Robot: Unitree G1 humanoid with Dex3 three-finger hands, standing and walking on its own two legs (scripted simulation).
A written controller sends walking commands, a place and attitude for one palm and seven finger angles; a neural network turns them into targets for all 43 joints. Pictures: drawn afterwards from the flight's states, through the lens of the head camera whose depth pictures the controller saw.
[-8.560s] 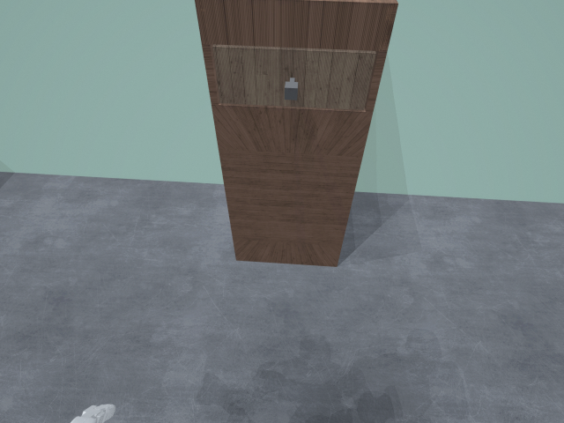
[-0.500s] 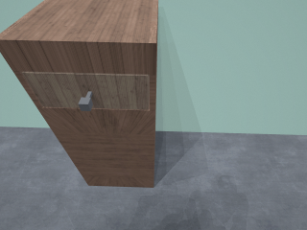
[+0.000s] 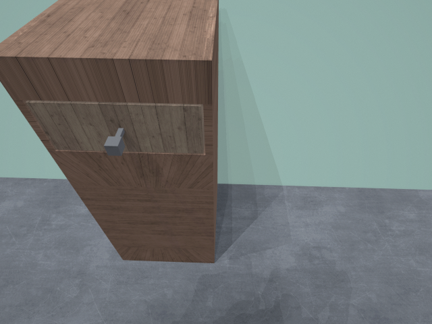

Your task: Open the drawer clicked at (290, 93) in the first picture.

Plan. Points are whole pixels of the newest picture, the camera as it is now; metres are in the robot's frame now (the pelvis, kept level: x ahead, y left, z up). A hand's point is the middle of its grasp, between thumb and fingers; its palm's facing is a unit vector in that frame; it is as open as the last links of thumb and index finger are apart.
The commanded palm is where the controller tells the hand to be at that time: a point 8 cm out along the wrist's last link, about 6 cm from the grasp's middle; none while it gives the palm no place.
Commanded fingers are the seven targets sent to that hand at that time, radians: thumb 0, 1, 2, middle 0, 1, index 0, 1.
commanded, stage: raise the hand with hooked fingers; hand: left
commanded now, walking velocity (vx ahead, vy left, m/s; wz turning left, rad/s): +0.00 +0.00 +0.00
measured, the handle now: (117, 140) +0.48 +0.26 +0.06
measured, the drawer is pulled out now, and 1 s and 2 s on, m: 0.00 0.00 0.00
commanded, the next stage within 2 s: move the hooked fingers above the handle in 1.98 s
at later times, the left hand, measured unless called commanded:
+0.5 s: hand (127, 323) +0.14 +0.17 -0.05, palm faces -0.06 -0.24 -0.97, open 8.5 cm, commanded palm +0.13 +0.21 +0.01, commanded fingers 0.00 0.39 0.68 -0.24 -0.63 -0.24 -0.63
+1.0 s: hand (92, 261) +0.21 +0.22 +0.05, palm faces +0.03 -0.12 -0.99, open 11.5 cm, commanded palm +0.19 +0.23 +0.11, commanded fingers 0.00 -0.20 0.43 -0.28 -1.00 -0.28 -1.00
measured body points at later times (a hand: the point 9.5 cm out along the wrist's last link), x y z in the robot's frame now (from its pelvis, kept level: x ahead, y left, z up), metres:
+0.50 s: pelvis -0.05 -0.02 -0.03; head -0.04 -0.04 +0.42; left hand +0.14 +0.18 +0.01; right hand +0.19 -0.25 -0.09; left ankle -0.03 +0.11 -0.74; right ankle -0.05 -0.08 -0.74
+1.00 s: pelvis -0.04 +0.00 -0.01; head -0.03 -0.04 +0.44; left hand +0.20 +0.22 +0.10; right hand +0.14 -0.23 -0.12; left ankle -0.03 +0.11 -0.74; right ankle -0.05 -0.08 -0.74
